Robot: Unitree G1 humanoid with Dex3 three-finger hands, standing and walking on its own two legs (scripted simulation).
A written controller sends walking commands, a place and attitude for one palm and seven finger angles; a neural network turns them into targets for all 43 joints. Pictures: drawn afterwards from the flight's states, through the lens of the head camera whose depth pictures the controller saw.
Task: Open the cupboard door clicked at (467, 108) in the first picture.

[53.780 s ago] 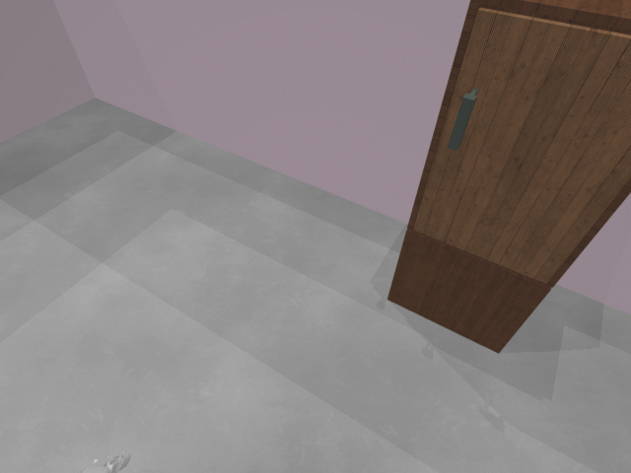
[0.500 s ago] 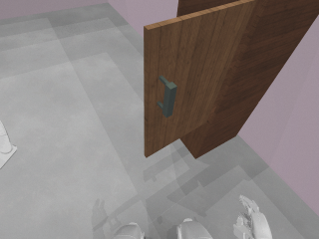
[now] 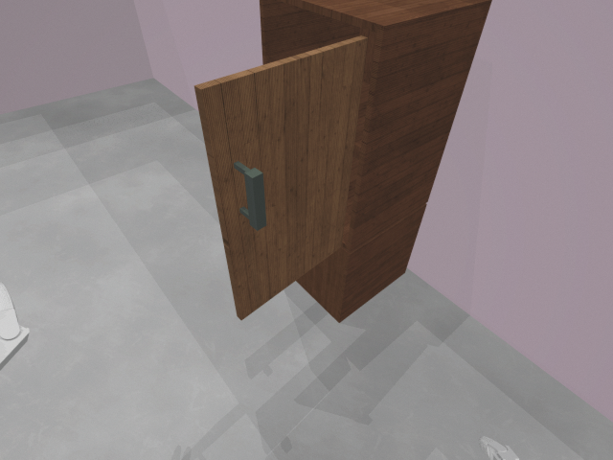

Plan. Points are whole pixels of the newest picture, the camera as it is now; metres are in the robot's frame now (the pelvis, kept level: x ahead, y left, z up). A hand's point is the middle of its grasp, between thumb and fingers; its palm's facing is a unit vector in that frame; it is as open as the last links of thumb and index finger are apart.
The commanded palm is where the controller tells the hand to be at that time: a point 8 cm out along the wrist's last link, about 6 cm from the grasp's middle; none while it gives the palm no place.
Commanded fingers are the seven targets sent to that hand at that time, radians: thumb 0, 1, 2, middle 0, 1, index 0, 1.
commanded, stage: stop stepping back and stand still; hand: left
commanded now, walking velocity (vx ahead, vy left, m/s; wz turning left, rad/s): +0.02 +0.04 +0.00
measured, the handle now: (249, 195) +0.54 +0.15 +0.06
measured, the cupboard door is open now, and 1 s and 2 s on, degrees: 94 94 94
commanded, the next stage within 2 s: let the arm hang, fingers relaxed in 1.14 s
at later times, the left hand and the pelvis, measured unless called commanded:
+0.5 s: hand (36, 401) +0.13 +0.24 +0.16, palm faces +0.50 -0.74 -0.44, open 7.5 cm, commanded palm +0.07 +0.27 +0.19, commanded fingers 0.00 0.90 0.90 -0.20 -0.30 -0.20 -0.30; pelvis -0.06 -0.03 +0.02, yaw +2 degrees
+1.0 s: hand out of the picture +0.09 +0.27 +0.16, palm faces +0.46 -0.77 -0.44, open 7.5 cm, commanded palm +0.04 +0.30 +0.19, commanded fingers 0.00 0.90 0.90 -0.20 -0.30 -0.20 -0.30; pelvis -0.10 +0.00 +0.01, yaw +2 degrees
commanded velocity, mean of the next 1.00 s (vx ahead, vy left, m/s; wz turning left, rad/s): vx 0.00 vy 0.00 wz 0.00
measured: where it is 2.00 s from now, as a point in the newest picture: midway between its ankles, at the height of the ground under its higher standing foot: outside the picture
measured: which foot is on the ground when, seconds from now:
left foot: down 0.00-0.24, up 0.26-0.54, down 0.56-1.00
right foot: down 0.00-0.04, up 0.06-0.18, down 0.20-1.00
